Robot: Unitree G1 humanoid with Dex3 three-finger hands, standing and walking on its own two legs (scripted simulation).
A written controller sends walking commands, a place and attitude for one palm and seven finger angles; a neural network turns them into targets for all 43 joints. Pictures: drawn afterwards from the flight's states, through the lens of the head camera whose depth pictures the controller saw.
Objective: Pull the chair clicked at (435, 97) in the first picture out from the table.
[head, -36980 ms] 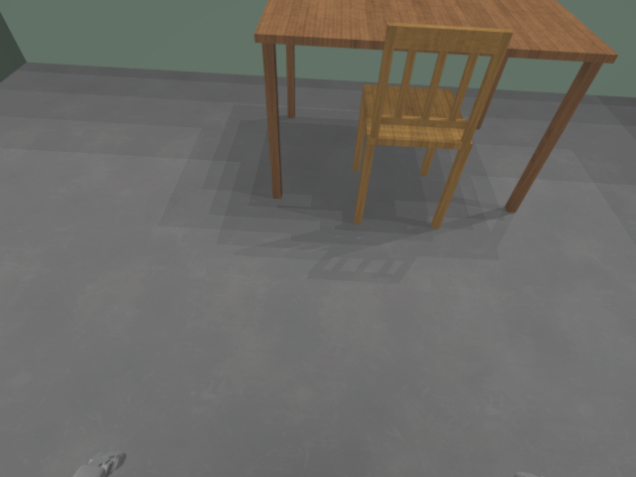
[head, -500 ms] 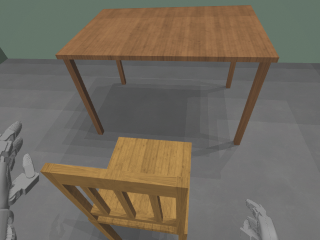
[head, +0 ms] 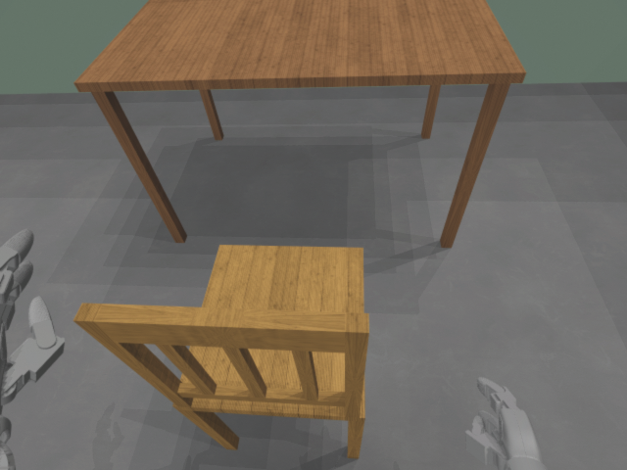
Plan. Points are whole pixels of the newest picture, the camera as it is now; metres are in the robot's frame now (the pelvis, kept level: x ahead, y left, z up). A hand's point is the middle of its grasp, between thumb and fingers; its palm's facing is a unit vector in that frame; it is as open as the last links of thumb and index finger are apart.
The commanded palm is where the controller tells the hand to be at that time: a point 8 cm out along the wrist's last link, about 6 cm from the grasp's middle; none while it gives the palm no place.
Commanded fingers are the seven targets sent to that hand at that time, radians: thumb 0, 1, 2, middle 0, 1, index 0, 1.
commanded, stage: step back with the hand held close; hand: left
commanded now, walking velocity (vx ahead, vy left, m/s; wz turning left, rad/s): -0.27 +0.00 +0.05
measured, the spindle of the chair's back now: (247, 369) +0.28 +0.14 -0.12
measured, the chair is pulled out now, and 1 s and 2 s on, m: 0.63 0.63 0.63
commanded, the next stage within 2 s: stop stepping back and stand still in 1.50 s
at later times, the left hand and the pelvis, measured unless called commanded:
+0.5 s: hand out of the picture +0.13 +0.26 +0.16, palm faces +0.49 -0.74 -0.46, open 7.4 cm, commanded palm +0.06 +0.30 +0.18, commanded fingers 0.00 0.90 0.90 -0.20 -0.30 -0.20 -0.30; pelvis -0.07 -0.01 -0.01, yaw +1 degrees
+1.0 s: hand out of the picture +0.09 +0.28 +0.16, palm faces +0.52 -0.68 -0.52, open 7.4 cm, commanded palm +0.02 +0.31 +0.18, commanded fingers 0.00 0.90 0.90 -0.20 -0.30 -0.20 -0.30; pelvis -0.09 +0.00 -0.02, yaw +4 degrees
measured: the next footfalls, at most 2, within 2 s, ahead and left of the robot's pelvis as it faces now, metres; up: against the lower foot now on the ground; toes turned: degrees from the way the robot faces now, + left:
right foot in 1.52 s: -0.15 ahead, -0.16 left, +0.00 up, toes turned +1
left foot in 1.76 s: -0.13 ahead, +0.08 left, +0.00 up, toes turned +1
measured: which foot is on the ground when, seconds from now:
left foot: down 0.00-1.00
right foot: down 0.00-1.00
